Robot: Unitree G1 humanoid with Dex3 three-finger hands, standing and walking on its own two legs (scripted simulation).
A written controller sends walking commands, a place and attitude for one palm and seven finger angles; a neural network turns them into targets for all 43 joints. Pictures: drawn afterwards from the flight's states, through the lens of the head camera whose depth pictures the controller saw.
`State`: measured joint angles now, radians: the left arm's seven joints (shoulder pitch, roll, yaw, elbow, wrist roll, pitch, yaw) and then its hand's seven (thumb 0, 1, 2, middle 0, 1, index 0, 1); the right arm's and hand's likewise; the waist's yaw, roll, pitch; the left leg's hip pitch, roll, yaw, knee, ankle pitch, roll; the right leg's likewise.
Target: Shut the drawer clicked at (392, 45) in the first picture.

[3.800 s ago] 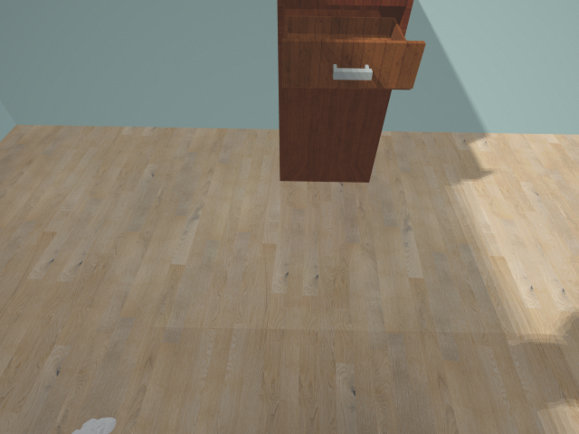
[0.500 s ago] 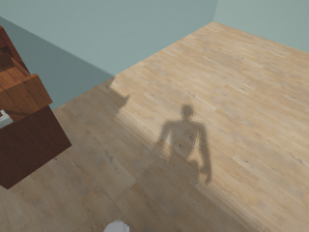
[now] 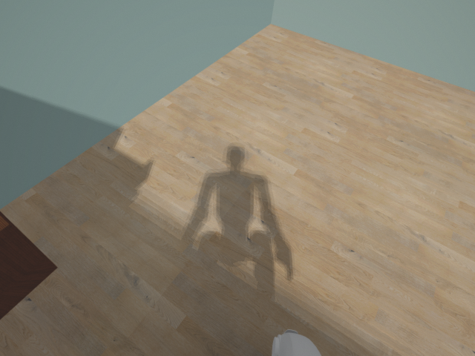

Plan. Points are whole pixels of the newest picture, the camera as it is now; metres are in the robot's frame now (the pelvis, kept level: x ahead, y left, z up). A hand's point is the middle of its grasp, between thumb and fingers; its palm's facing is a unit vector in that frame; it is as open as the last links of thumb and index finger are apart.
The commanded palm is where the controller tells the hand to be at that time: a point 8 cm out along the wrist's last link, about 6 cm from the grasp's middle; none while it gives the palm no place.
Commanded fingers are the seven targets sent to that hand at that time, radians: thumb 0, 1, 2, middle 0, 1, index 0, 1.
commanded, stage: turn to face it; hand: left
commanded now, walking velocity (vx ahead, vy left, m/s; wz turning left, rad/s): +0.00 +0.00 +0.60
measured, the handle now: out of the picture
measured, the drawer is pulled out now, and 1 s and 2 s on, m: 0.30 0.30 0.30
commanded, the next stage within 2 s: take the last steps up to it in 1.80 s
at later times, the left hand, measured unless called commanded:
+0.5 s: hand out of the picture +0.12 +0.18 -0.19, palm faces +0.23 -0.96 -0.14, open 7.4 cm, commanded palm none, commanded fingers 0.00 0.90 0.90 -0.20 -0.30 -0.20 -0.30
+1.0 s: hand out of the picture +0.01 +0.17 -0.15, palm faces +0.51 -0.80 -0.30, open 7.4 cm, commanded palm none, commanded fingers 0.00 0.90 0.90 -0.20 -0.30 -0.20 -0.30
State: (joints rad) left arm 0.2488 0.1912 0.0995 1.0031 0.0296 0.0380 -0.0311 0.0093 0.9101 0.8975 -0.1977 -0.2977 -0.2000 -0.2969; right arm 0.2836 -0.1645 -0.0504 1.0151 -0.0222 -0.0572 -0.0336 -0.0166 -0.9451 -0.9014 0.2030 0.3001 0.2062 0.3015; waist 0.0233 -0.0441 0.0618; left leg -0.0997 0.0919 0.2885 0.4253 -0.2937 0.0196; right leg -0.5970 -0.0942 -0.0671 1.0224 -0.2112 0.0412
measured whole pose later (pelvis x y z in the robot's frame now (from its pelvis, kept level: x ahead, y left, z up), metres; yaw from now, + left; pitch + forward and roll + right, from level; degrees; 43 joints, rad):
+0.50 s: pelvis +0.04 -0.01 -0.03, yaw +12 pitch +0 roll -2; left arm 0.14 0.16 0.06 0.93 0.02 0.04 0.02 0.01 0.90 0.90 -0.21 -0.30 -0.21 -0.30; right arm 0.29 -0.16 -0.07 0.96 -0.03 0.03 0.02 0.00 -0.91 -0.90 0.20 0.30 0.20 0.30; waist -0.04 -0.02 0.03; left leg -0.35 0.09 0.11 0.69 -0.36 -0.03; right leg -0.37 -0.17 -0.28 0.69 -0.30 0.03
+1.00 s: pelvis +0.05 -0.05 -0.01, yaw +30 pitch +0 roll +1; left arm 0.23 0.19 0.06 0.88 0.02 0.01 0.02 0.01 0.91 0.90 -0.20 -0.30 -0.20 -0.30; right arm 0.18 -0.27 -0.11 0.92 -0.03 0.07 0.02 0.00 -0.91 -0.90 0.20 0.30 0.20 0.30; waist 0.00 0.06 0.05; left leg -0.51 -0.05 -0.07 0.95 -0.41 -0.03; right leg -0.24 -0.04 -0.09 0.56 -0.32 -0.02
